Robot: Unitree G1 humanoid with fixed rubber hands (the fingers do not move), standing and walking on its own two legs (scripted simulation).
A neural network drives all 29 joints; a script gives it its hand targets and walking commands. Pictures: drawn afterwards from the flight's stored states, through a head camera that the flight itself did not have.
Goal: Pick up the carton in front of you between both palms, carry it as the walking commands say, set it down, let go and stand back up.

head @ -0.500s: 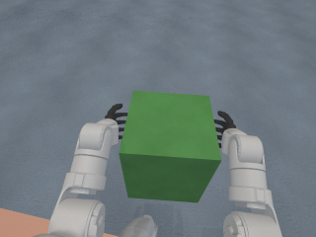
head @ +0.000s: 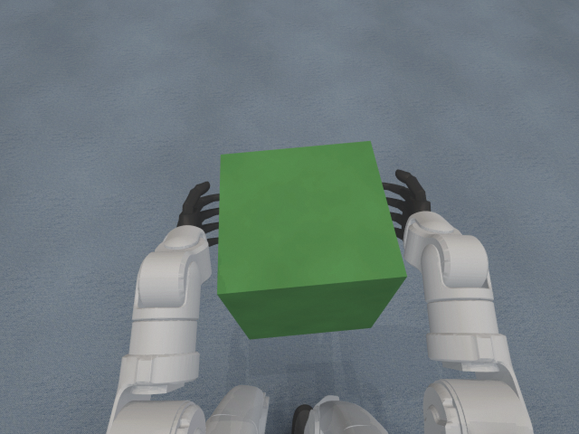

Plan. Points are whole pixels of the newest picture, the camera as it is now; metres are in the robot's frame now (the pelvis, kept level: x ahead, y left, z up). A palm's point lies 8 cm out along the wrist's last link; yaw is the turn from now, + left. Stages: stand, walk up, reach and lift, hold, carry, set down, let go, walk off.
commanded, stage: carry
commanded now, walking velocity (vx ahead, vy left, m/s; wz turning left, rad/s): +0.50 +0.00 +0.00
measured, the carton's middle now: (303, 250) +0.36 +0.00 -0.02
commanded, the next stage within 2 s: none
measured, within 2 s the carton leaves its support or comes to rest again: neither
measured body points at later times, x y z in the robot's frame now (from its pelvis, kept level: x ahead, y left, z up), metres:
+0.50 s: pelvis +0.36 +0.04 +0.05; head +0.38 +0.05 +0.50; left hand +0.70 +0.17 +0.11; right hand +0.67 -0.13 +0.11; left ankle +0.33 +0.13 -0.71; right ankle +0.40 -0.11 -0.65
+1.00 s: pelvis +0.65 -0.01 +0.04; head +0.62 -0.01 +0.49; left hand +0.90 +0.16 +0.12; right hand +0.92 -0.14 +0.12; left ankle +0.77 +0.15 -0.67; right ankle +0.58 -0.09 -0.71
